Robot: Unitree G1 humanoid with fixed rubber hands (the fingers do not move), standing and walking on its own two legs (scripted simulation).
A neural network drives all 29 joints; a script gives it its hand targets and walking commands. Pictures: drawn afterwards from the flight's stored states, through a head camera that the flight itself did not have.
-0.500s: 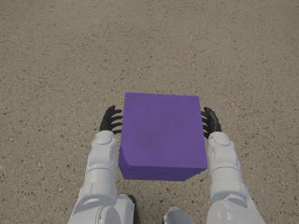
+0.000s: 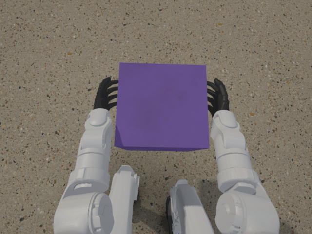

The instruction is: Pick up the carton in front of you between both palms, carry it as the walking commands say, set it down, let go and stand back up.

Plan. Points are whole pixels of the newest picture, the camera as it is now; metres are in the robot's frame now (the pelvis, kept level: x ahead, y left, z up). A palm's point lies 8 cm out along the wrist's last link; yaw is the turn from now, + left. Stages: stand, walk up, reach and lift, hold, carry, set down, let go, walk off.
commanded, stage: set down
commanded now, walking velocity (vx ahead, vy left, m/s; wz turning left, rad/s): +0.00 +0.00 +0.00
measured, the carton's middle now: (159, 115) +0.43 +0.03 -0.15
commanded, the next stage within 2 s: none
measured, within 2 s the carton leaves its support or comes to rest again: rests again in 2.00 s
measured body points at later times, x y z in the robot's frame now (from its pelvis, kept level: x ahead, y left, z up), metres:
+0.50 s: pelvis -0.02 +0.01 -0.12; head +0.29 +0.04 +0.20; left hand +0.46 +0.19 -0.26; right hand +0.48 -0.11 -0.24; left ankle +0.12 +0.13 -0.56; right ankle +0.03 -0.11 -0.56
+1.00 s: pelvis -0.04 +0.01 -0.21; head +0.32 +0.02 +0.07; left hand +0.50 +0.21 -0.36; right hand +0.50 -0.10 -0.37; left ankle +0.12 +0.13 -0.56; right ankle +0.03 -0.11 -0.56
